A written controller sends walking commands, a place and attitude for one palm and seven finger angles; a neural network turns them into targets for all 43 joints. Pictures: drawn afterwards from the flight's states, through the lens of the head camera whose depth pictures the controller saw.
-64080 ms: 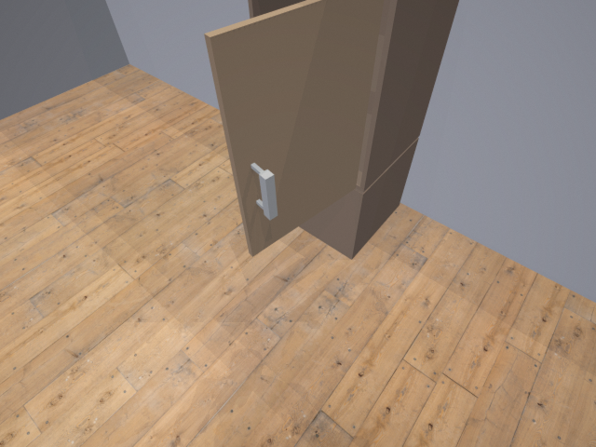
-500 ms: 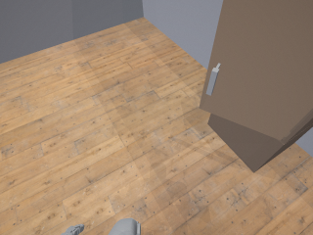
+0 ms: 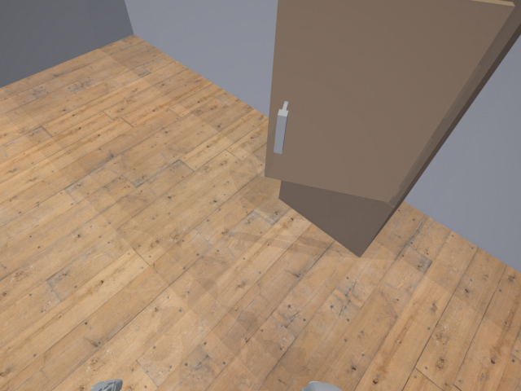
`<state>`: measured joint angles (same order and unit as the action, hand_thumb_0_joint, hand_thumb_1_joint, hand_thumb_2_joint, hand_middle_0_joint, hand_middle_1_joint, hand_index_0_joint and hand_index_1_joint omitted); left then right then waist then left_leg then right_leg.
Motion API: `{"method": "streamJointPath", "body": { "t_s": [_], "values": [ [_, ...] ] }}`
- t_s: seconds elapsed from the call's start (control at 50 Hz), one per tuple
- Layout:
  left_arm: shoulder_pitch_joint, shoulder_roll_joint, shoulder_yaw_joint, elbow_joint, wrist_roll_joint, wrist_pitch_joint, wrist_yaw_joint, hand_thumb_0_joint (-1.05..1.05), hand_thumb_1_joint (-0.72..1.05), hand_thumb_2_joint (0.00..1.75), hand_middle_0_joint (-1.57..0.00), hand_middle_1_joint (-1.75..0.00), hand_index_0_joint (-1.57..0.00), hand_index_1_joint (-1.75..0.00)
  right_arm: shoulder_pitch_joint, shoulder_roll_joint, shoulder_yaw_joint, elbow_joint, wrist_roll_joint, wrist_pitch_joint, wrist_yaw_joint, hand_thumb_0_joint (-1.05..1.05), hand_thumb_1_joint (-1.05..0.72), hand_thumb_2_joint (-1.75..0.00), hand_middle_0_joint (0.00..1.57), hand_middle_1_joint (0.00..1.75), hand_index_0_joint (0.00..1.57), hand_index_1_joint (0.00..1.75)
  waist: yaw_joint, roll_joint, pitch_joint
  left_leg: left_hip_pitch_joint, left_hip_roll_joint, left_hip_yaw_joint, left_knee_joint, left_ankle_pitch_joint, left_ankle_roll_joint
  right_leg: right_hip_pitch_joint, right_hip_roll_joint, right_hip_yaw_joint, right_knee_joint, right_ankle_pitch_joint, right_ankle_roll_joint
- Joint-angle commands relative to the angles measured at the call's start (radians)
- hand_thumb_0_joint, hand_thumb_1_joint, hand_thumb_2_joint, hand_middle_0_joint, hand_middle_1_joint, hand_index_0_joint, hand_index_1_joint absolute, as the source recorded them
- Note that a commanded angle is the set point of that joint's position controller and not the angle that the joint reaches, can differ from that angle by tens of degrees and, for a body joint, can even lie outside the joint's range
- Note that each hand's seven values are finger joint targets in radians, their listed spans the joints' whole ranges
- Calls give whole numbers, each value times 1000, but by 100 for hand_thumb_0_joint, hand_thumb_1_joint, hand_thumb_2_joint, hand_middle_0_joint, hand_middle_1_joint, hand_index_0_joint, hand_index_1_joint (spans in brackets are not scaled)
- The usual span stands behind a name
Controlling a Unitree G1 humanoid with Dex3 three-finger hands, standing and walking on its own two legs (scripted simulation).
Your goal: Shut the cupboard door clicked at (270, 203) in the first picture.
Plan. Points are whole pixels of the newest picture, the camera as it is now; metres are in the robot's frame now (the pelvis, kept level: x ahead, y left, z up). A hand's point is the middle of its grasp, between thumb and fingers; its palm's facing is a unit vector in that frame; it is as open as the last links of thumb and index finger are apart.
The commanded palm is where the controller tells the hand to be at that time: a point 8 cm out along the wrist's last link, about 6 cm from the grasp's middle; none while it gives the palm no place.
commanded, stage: turn to face it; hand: left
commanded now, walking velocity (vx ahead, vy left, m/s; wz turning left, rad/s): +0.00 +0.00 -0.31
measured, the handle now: (282, 127) +0.74 -0.01 -0.10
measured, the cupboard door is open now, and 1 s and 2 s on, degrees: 29 29 29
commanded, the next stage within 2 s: take the last steps up to it in 0.18 s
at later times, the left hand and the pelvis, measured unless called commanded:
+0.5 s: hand out of the picture +0.10 +0.17 -0.19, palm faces -0.09 -0.98 -0.16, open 7.3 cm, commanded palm none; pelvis +0.03 +0.00 -0.01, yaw -8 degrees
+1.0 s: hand (231, 324) +0.25 +0.07 -0.17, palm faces -0.16 -0.97 -0.20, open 7.3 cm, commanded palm none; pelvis +0.14 -0.09 -0.01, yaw -11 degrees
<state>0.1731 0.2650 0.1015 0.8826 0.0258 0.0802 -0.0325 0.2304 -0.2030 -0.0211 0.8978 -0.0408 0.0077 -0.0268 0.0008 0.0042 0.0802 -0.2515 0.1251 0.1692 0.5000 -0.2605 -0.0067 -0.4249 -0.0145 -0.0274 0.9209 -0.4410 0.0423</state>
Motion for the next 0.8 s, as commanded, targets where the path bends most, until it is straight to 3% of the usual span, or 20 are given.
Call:
{"method": "streamJointPath", "body": {
  "t_s": [0.0, 0.04, 0.06, 0.08, 0.1, 0.12, 0.14, 0.2, 0.26, 0.34, 0.38, 0.4, 0.42, 0.44, 0.46, 0.48, 0.54, 0.58, 0.7, 0.78],
  "values": [
    [-13, 24, -13, -77, -6, -38, 0, 0, 90, 90, -20, -30, -20, -30, 55, -220, -69, -29, 9, -6, -6, 0, -90, -90, 20, 30, 20, 30, -30, 218, -151, 142, 209, -126, -45, 469, 119, 101, 22, -58, -266, 64, -23],
    [98, 65, -1, -43, -2, -49, 6, 0, 90, 90, -20, -30, -20, -30, 15, -215, -73, -34, 22, -2, 0, 0, -90, -90, 20, 30, 20, 30, 31, 109, -188, 34, 154, -61, 83, 295, 40, 307, -3, -22, -511, 314, -44],
    [137, 160, 14, -28, 9, -62, 19, 0, 90, 90, -20, -30, -20, -30, 15, -149, -63, -51, 34, 1, 5, 0, -90, -90, 20, 30, 20, 30, 49, -149, -196, -160, 44, 13, 256, -9, -26, 446, -203, 216, -602, 490, -104],
    [163, 224, 25, -13, 6, -64, 31, 0, 90, 90, -20, -30, -20, -30, -44, -108, -45, -89, 27, 7, 4, 0, -90, -90, 20, 30, 20, 30, 75, -322, -152, -324, -66, -24, 468, -384, -53, 425, -364, 421, -594, 747, -219],
    [175, 216, 20, -10, -3, -61, 41, 0, 90, 90, -20, -30, -20, -30, -44, -126, -43, -85, 27, 20, -2, 0, -90, -90, 20, 30, 20, 30, 76, -227, -153, -322, -47, -127, 583, -358, -45, 372, -390, 381, -583, 749, -272],
    [126, 177, 19, -18, 1, -62, 50, 0, 90, 90, -20, -30, -20, -30, -40, -104, -44, -71, 27, 22, -4, 0, -90, -90, 20, 30, 20, 30, 45, -193, -124, -386, -37, -164, 633, -302, -43, 390, -331, 327, -576, 709, -273],
    [84, 154, 16, -22, 1, -64, 55, 0, 90, 90, -20, -30, -20, -30, -31, -113, -44, -51, 25, 21, -7, 0, -90, -90, 20, 30, 20, 30, 28, -260, -124, -409, -30, -168, 657, -266, -52, 397, -295, 329, -561, 713, -265],
    [15, 106, -3, -37, -3, -69, 55, 0, 90, 90, -20, -30, -20, -30, 4, -108, -44, -13, 24, 25, 7, 0, -90, -90, 20, 30, 20, 30, -13, -180, -116, -303, -37, -155, 610, -144, -65, 301, -219, 188, -561, 678, -221],
    [31, 109, -3, -31, 1, -73, 55, 0, 90, 90, -20, -30, -20, -30, 4, -86, -42, -7, 24, 28, 10, 0, -90, -90, 20, 30, 20, 30, -6, -145, -114, -242, -61, -135, 481, -132, -66, 272, -216, 206, -585, 579, -228],
    [46, 116, 6, -10, 6, -75, 46, 0, 90, 90, -20, -30, -20, -30, 14, -69, -35, -12, 17, 4, 15, 0, -90, -90, 20, 30, 20, 30, 5, -163, -95, -139, -70, -110, 226, -153, -51, 237, -215, 274, -626, 210, -238],
    [27, 104, 2, 3, -3, -75, 37, 0, 90, 90, -20, -30, -20, -30, 92, -69, -31, 18, 12, -17, 13, 0, -90, -90, 20, 30, 20, 30, -35, -139, -75, 62, -95, -73, 13, -44, -42, 101, -162, 250, -588, 20, -197],
    [27, 66, -4, 1, -7, -72, 32, 0, 90, 90, -20, -30, -20, -30, 161, -102, -37, 40, 11, -30, 10, 0, -90, -90, 20, 30, 20, 30, -64, -14, -83, 199, -64, -140, -106, -71, -30, -23, -99, 210, -482, -82, -158],
    [41, -4, -19, -15, -15, -70, 23, 0, 90, 90, -20, -30, -20, -30, 242, -194, -56, 60, -4, -39, 4, 0, -90, -90, 20, 30, 20, 30, -88, 273, -83, 276, 152, -437, -241, -261, 35, -174, 40, 85, -223, -122, -96],
    [0, -4, -23, -46, -9, -73, 20, 0, 90, 90, -20, -30, -20, -30, 294, -256, -67, 59, -8, -36, -7, 0, -90, -90, 20, 30, 20, 30, -113, 349, -43, 235, 327, -668, -357, -399, 123, -272, 72, 15, -5, -165, -71],
    [-47, 24, -12, -62, -1, -74, 11, 0, 90, 90, -20, -30, -20, -30, 266, -256, -66, 46, -5, -31, -11, 0, -90, -90, 20, 30, 20, 30, -105, 224, 25, 128, 355, -669, -396, -455, 172, -276, 5, 85, 113, -96, -82],
    [-31, 35, -3, -37, 13, -74, 3, 0, 90, 90, -20, -30, -20, -30, 218, -202, -50, 38, -6, -40, -9, 0, -90, -90, 20, 30, 20, 30, -69, 178, 30, 83, 274, -595, -396, -393, 133, -256, -5, 87, 173, -7, -78],
    [22, 13, -4, 12, 9, -73, -7, 0, 90, 90, -20, -30, -20, -30, 156, -131, -24, 35, 0, -61, -14, 0, -90, -90, 20, 30, 20, 30, -25, 150, 31, 79, 187, -363, -352, -90, 87, -228, -25, 77, 208, 124, -56],
    [34, -12, -15, 25, 2, -74, -7, 0, 90, 90, -20, -30, -20, -30, 191, -123, -24, 58, 5, -70, -16, 0, -90, -90, 20, 30, 20, 30, -25, 134, -15, 154, 167, -279, -326, 61, 104, -223, -25, 55, 160, 167, -45],
    [-60, -43, -37, 11, -1, -83, -10, 0, 90, 90, -20, -30, -20, -30, 258, -113, -35, 121, 4, -62, -5, 0, -90, -90, 20, 30, 20, 30, -58, 135, 8, 174, 172, -187, -302, 161, 148, -124, -42, -30, -148, 189, -45],
    [-32, -40, -30, 36, -1, -91, -9, 0, 90, 90, -20, -30, -20, -30, 233, -126, -43, 140, 2, -52, -1, 0, -90, -90, 20, 30, 20, 30, -35, 150, 15, 102, 170, -163, -240, 123, 137, 53, -10, -74, -303, 203, -60]
  ]
}}
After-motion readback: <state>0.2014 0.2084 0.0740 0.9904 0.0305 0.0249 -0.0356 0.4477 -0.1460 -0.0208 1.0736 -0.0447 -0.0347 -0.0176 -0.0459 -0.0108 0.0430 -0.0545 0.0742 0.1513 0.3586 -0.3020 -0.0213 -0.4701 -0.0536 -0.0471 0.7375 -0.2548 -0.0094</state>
